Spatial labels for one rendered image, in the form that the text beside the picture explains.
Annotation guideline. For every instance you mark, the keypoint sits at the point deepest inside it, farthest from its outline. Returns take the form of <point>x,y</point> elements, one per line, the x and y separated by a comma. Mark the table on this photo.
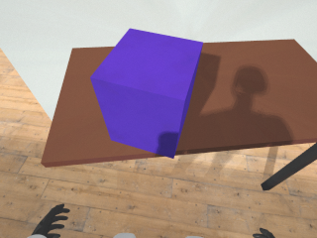
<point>246,95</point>

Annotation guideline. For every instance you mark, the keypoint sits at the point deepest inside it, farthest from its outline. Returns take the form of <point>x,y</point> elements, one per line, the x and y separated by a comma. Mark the carton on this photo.
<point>144,87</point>

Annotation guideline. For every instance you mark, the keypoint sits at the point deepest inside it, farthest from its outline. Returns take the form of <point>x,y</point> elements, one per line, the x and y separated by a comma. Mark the robot right hand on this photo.
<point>265,234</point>

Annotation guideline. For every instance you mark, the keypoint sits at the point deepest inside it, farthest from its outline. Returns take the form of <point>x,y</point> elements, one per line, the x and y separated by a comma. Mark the robot left hand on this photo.
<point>46,224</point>

